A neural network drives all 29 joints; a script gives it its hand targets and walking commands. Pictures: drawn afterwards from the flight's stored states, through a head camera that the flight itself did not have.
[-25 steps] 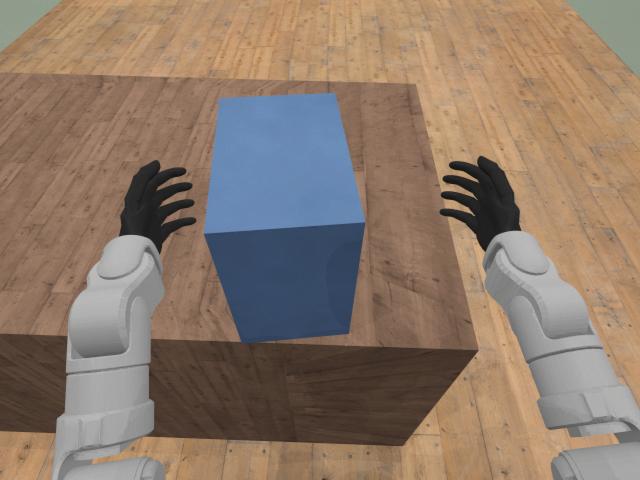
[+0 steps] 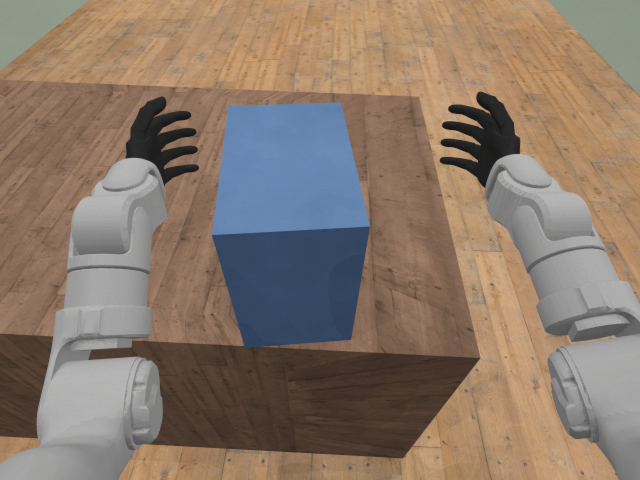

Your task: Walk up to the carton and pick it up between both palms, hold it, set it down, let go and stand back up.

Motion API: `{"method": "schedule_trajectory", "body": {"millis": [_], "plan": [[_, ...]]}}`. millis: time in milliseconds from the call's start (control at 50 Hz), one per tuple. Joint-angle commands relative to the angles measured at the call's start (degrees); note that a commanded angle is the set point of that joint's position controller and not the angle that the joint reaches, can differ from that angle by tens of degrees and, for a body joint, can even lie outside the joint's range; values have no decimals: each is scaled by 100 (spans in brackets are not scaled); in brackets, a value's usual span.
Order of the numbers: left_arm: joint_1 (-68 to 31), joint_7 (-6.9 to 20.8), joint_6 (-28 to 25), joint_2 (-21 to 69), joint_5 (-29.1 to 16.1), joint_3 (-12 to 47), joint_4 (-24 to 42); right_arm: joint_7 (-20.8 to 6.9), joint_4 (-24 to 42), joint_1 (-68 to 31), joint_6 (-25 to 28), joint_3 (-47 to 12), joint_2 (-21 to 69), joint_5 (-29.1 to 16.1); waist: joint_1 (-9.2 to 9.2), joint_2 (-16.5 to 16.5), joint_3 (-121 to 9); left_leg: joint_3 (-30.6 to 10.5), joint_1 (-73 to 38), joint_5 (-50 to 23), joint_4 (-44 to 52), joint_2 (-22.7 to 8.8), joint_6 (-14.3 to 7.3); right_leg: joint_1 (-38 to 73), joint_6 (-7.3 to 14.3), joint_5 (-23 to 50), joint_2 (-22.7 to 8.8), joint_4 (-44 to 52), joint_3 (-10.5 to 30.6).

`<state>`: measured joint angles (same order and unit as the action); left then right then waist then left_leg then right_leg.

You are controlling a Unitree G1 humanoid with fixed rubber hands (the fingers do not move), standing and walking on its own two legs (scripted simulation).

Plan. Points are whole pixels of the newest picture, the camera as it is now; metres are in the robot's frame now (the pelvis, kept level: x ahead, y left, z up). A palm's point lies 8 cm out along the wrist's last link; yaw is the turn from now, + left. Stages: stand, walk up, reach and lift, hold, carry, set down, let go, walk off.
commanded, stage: reach and lift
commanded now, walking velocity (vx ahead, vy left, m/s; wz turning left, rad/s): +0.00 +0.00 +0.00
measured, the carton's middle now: (292, 227) +0.45 +0.11 +0.03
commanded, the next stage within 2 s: none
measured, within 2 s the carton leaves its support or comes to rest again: neither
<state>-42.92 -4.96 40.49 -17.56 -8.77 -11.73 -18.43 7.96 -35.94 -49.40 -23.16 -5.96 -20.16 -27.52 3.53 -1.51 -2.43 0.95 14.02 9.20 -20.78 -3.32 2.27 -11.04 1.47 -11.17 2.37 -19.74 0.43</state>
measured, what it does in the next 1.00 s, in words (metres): stands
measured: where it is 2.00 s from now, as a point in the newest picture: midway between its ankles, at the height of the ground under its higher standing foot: outside the picture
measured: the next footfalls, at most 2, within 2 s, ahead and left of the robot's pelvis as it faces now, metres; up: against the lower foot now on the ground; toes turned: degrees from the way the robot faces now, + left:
none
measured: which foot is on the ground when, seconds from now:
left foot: down 0.00-1.00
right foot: down 0.00-1.00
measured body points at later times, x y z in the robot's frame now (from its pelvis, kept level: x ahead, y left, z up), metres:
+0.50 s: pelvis +0.00 +0.00 +0.00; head +0.02 +0.02 +0.45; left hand +0.44 +0.26 +0.23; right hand +0.49 -0.13 +0.24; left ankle +0.01 +0.14 -0.75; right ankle -0.01 -0.10 -0.75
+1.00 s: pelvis +0.00 +0.00 +0.00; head +0.04 +0.02 +0.45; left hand +0.44 +0.26 +0.13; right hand +0.49 -0.11 +0.14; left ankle +0.01 +0.14 -0.75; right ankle -0.01 -0.10 -0.75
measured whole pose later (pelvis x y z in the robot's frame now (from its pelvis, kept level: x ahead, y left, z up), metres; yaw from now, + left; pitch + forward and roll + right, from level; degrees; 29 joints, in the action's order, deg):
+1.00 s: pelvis +0.00 +0.00 +0.00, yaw +1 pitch +10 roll -1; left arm -52.5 -4.6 12.3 -15.2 -6.9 -8.4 -51.7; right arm 6.7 -61.0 -58.7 -8.4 -1.1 -13.3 -17.6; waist 4.8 -1.8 -6.0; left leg -0.7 23.0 8.2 -21.0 -3.4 2.5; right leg -18.8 1.6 -9.7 2.6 -18.4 -1.0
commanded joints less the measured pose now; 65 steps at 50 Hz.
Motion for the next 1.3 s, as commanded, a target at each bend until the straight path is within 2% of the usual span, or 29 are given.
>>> {"method": "schedule_trajectory", "body": {"millis": [0, 60, 80, 120, 140, 160, 240, 300, 320, 400, 440, 500, 520, 540, 620, 640, 660, 720, 760, 820, 900, 940, 1000, 1100, 1140, 1160, 1200, 1240, 1280], "plan": [[-3104, -25, -360, -1070, -53, -3, 456, -48, 476, -3218, 287, 425, -1008, 12, 32, 390, -2970, 33, -1451, -1844, -201, 302, -89, 481, -441, 2458, -27, 73, -45], [-3527, -50, -471, -1197, -165, 67, -68, -113, -64, -3673, 250, 364, -998, 14, 67, 224, -2984, 8, -1270, -1669, -138, 272, -143, 398, -428, 2220, -34, 93, -60], [-3593, -65, -525, -1183, -227, 171, -148, -141, -134, -3751, 259, 408, -1052, 12, 15, 230, -3034, -14, -1307, -1635, -122, 258, -129, 392, -410, 2173, -20, 105, -71], [-3780, -76, -587, -1127, -278, 321, -353, -183, -469, -3920, 272, 449, -1080, 21, -17, 344, -3064, -30, -1388, -1849, -157, 231, -70, 305, -368, 2223, 5, 146, -97], [-3867, -91, -622, -1148, -304, 348, -316, -205, -398, -4035, 310, 425, -1113, -32, 42, 369, -3309, -20, -1436, -2014, -201, 236, -47, 378, -344, 2297, 27, 157, -111], [-4013, -92, -636, -1163, -307, 402, -524, -214, -624, -4119, 304, 433, -1123, -27, -35, 423, -3268, -33, -1425, -2026, -220, 234, -34, 337, -344, 2339, 14, 159, -112], [-4260, -110, -703, -1119, -318, 571, -1010, -280, -1223, -4400, 328, 397, -1206, -33, -50, 507, -3226, -45, -1451, -2057, -184, 230, 1, 333, -312, 2297, 29, 203, -153], [-4423, -104, -745, -1210, -241, 469, -1146, -301, -1343, -4602, 372, 292, -1200, -70, 64, 454, -3346, -2, -1351, -2165, -183, 262, -6, 548, -376, 2583, 10, 151, -138], [-4390, -91, -758, -1199, -255, 500, -1306, -299, -1442, -4606, 369, 265, -1175, -72, 34, 367, -3270, -20, -1308, -2183, -187, 261, -22, 559, -385, 2663, 21, 124, -145], [-4636, -101, -990, -1191, -289, 599, -1596, -341, -1682, -4738, 426, 270, -1074, -35, 78, 438, -3224, -7, -1176, -2032, -124, 257, 3, 433, -356, 2327, 21, 173, -158], [-4556, -81, -1142, -1159, -291, 594, -1938, -359, -1847, -4712, 471, 224, -966, 21, 65, 312, -3191, 3, -1071, -2023, -130, 268, -39, 438, -385, 2401, -3, 170, -127], [-4263, -12, -1349, -1126, -234, 502, -1814, -310, -1665, -4492, 611, 198, -962, 54, 89, 185, -3529, 22, -1129, -2423, -163, 296, 1, 802, -439, 3032, 30, 64, -149], [-4166, 21, -1391, -1056, -133, 487, -2028, -294, -1923, -4358, 633, 212, -925, 106, 53, 249, -3293, 3, -1121, -2475, -175, 281, 30, 742, -435, 3043, 47, 41, -158], [-4196, 23, -1456, -1064, -101, 435, -1648, -271, -1690, -4307, 703, 292, -950, 116, 84, 366, -3623, 29, -1196, -2587, -183, 306, 86, 847, -418, 3088, 51, 70, -167], [-3903, 87, -1743, -938, 33, 423, -2079, -260, -1931, -4088, 869, 233, -716, 269, 102, 257, -3030, 26, -1117, -2384, -139, 300, 35, 653, -432, 2808, 27, 133, -188], [-3838, 103, -1872, -922, 48, 388, -2109, -264, -1844, -4063, 944, 222, -659, 299, 143, 185, -3032, 47, -1086, -2330, -130, 305, 14, 630, -450, 2713, 18, 138, -186], [-3858, 81, -2009, -939, 13, 364, -1794, -261, -1471, -4076, 1069, 302, -696, 312, 181, 240, -3376, 65, -1111, -2442, -150, 312, 44, 660, -441, 2804, 23, 110, -195], [-4080, -13, -2357, -878, -14, 383, -1400, -221, -935, -4140, 1364, 555, -640, 513, 158, 423, -4003, 115, -1189, -2746, -324, 335, 153, 594, -403, 2952, 51, 46, -239], [-4128, -56, -2535, -864, -14, 325, -1405, -194, -796, -4208, 1489, 620, -640, 694, 144, 326, -4294, 124, -1204, -2756, -377, 333, 132, 559, -418, 2999, 59, -2, -244], [-3875, 7, -2715, -761, 84, 260, -2001, -136, -1217, -3968, 1525, 634, -443, 910, 107, 183, -4007, 138, -930, -2305, -298, 337, 48, 595, -460, 2775, -27, -11, -167], [-3487, 53, -3068, -524, 221, 255, -2545, -128, -1743, -3528, 1708, 650, -303, 1033, 105, 128, -3707, 150, -862, -2345, -294, 305, 75, 444, -418, 2572, -19, 38, -165], [-3508, 39, -3287, -537, 280, 154, -2472, -84, -1538, -3506, 1878, 729, -257, 1120, 130, 134, -3982, 188, -809, -2548, -346, 335, 115, 580, -456, 2850, -15, -32, -148], [-3560, 23, -3612, -331, 367, 222, -2646, -78, -1715, -3332, 2109, 877, -155, 1279, 55, 386, -4075, 193, -681, -2513, -408, 317, 213, 345, -394, 2600, -24, -56, -174], [-3376, 24, -4004, -182, 525, 142, -3091, -188, -2197, -3113, 2357, 716, -40, 1238, 177, 346, -3712, 189, -630, -2663, -499, 291, 214, 145, -364, 2513, -25, -98, -174], [-3447, 13, -4194, -134, 492, 166, -3134, -220, -2044, -3194, 2542, 697, -45, 1207, 213, 344, -3938, 204, -557, -2678, -557, 298, 222, 64, -366, 2478, -31, -144, -180], [-3502, -20, -4293, -125, 454, 179, -3055, -224, -1882, -3279, 2645, 742, -93, 1223, 177, 284, -4148, 219, -549, -2773, -617, 300, 233, 50, -382, 2599, -14, -197, -179], [-3551, -51, -4420, -120, 464, 163, -3412, -241, -2057, -3345, 2703, 709, -58, 1263, 210, 248, -4008, 215, -400, -2548, -633, 293, 188, -87, -368, 2352, -22, -201, -157], [-3596, -83, -4561, 43, 439, 311, -3548, -303, -2312, -3242, 2756, 712, -6, 1265, 132, 370, -4014, 184, -446, -2542, -690, 266, 229, -320, -320, 2192, -36, -199, -175], [-3671, -110, -4707, 34, 333, 335, -3572, -338, -2311, -3317, 2842, 675, -48, 1227, 165, 302, -4243, 194, -432, -2478, -723, 262, 210, -422, -305, 2102, -41, -215, -149]]}}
